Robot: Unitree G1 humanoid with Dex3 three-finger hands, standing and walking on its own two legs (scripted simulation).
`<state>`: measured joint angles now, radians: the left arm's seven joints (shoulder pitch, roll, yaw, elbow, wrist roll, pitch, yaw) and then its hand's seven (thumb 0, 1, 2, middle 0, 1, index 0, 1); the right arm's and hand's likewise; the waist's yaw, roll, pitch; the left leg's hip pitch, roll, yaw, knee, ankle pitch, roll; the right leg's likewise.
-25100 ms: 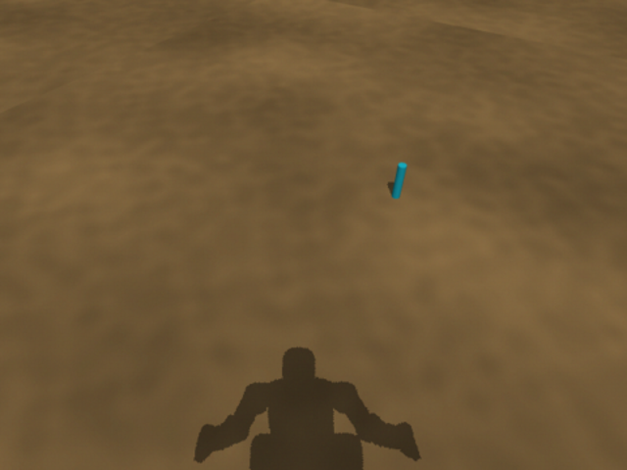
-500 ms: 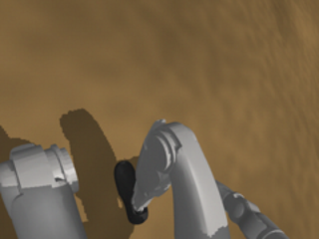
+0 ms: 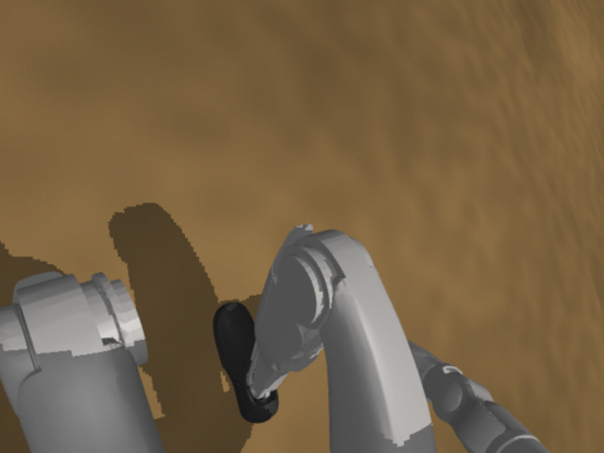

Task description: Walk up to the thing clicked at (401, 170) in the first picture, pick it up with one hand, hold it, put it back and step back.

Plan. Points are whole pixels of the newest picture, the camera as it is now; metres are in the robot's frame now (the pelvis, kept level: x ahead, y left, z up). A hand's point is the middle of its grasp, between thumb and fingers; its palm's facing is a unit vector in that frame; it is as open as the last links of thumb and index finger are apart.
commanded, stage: withdraw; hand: left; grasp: from the side
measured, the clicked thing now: out of the picture +0.40 +0.31 -0.19
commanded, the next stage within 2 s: rise in 0.38 s
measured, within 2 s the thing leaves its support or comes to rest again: neither
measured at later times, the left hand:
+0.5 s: hand out of the picture +0.37 +0.37 -0.08, palm faces +0.38 -0.92 -0.02, open 17.3 cm
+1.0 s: hand out of the picture +0.28 +0.40 +0.06, palm faces +0.37 -0.78 -0.51, open 17.1 cm
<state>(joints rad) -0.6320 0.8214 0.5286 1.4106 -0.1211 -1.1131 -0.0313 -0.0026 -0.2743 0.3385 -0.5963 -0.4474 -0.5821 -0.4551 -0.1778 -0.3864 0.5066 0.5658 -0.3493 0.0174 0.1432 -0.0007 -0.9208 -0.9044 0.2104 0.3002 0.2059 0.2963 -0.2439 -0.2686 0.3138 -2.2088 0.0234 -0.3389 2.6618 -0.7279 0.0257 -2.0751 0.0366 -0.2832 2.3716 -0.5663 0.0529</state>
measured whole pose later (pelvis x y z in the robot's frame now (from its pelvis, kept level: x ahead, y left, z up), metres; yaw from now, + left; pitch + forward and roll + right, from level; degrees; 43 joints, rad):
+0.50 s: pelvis +0.00 +0.00 +0.02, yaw +3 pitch +19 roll -16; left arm -0.52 0.72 0.50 1.06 -0.21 -0.82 -0.25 -0.01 -0.57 0.08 -0.12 -0.09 -0.12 -0.09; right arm -0.06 -0.38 0.34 0.58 -0.21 0.03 0.10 0.00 -0.90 -0.90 0.21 0.30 0.21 0.30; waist -0.14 -0.14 0.11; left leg -2.23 0.02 -0.24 2.56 -0.71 0.05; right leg -2.10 0.01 -0.22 2.33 -0.59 0.04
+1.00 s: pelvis +0.02 -0.01 +0.13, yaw +11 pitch +33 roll -6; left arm -0.23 0.58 0.42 0.60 0.04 -0.16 -0.03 -0.01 -0.48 0.10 -0.08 -0.08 -0.07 -0.08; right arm 0.10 -0.29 0.02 0.59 0.03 0.14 0.03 0.01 -0.90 -0.91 0.21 0.30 0.20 0.30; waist -0.02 0.01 -0.13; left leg -2.03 0.03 -0.06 2.13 -0.68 0.03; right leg -2.01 -0.01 -0.07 2.04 -0.62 0.01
